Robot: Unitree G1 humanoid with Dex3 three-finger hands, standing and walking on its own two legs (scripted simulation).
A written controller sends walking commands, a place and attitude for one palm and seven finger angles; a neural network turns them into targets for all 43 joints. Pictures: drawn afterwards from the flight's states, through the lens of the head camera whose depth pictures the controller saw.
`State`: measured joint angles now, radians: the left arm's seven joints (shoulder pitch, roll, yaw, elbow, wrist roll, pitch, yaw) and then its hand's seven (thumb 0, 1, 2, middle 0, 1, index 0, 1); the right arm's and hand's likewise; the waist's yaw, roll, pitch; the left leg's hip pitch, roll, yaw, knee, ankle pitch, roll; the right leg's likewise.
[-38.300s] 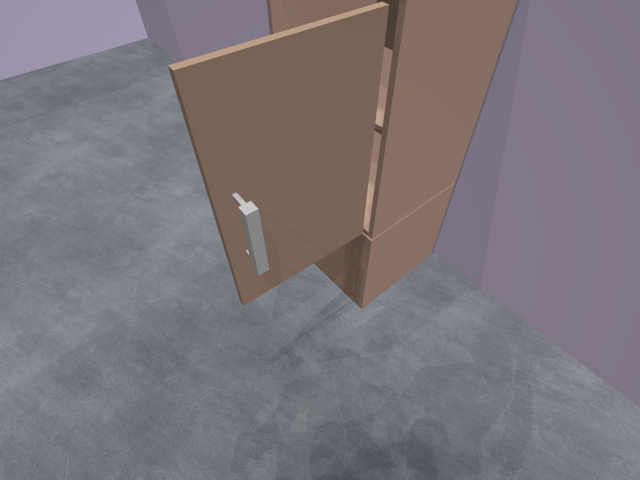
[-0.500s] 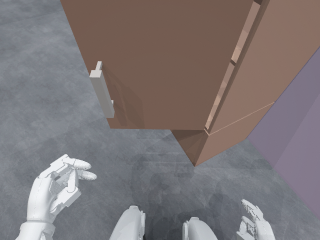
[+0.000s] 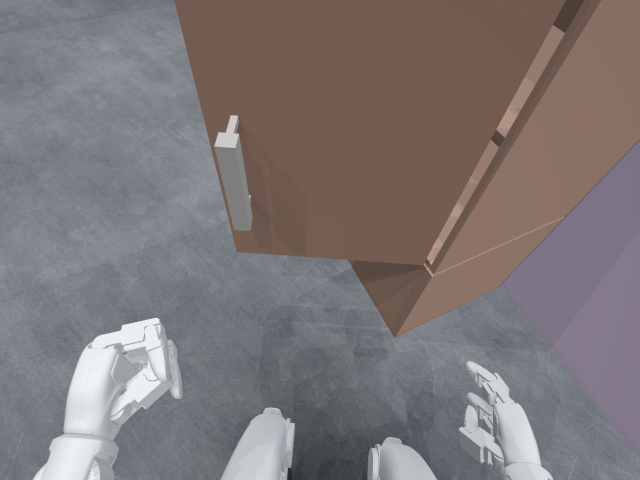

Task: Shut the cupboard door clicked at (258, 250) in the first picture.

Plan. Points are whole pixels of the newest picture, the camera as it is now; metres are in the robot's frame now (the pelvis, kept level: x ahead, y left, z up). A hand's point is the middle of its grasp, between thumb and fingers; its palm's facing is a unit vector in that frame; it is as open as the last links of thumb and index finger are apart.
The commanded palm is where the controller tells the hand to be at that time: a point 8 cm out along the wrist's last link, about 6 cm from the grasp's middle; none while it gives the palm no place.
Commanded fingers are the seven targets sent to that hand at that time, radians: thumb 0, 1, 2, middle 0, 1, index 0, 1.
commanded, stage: raise the hand and make a fist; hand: left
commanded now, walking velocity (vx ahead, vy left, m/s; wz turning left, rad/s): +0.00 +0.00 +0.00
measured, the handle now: (238, 176) +0.51 +0.18 +0.03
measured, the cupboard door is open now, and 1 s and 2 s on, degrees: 61 61 61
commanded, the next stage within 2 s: bring the fist close to the handle in 0.56 s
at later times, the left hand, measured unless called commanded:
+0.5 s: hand (182, 371) +0.22 +0.18 +0.04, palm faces +0.04 -1.00 -0.03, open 3.1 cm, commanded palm +0.20 +0.23 +0.04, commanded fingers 0.00 0.90 0.90 -1.30 -1.50 -1.30 -1.50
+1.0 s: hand (214, 320) +0.28 +0.16 +0.04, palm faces +0.01 -1.00 -0.03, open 3.1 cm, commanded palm +0.27 +0.21 +0.04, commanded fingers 0.00 0.90 0.90 -1.30 -1.50 -1.30 -1.50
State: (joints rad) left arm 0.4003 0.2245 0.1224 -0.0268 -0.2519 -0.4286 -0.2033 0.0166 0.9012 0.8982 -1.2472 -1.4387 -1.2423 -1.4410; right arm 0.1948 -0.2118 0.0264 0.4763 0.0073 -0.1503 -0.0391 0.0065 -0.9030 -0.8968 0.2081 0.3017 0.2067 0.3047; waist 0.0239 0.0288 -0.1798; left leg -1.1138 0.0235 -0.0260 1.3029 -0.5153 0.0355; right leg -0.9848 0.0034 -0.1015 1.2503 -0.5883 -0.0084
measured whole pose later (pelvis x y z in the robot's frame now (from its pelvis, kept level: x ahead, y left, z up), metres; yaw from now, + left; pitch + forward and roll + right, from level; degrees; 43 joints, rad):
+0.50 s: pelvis +0.00 -0.01 +0.00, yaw +0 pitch +19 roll -3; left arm 0.39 0.23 0.13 0.00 -0.27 -0.44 -0.20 0.02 0.90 0.90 -1.30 -1.50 -1.29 -1.50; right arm 0.24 -0.24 0.01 0.50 0.01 -0.14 -0.04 0.01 -0.90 -0.90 0.21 0.30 0.21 0.30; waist 0.01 0.04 -0.18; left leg -1.12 0.03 -0.02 1.31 -0.52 0.02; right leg -1.00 0.01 -0.10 1.27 -0.60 -0.02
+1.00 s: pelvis +0.00 -0.02 -0.01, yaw +0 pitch +20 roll -3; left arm 0.13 0.22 0.12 0.14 -0.23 -0.39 -0.18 0.02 0.90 0.90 -1.30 -1.50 -1.30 -1.50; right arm 0.21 -0.24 0.02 0.53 0.01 -0.12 -0.04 0.01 -0.90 -0.90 0.21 0.30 0.21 0.30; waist 0.00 0.04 -0.18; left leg -1.14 0.04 -0.03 1.31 -0.52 0.01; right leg -1.03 0.02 -0.10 1.29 -0.61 -0.04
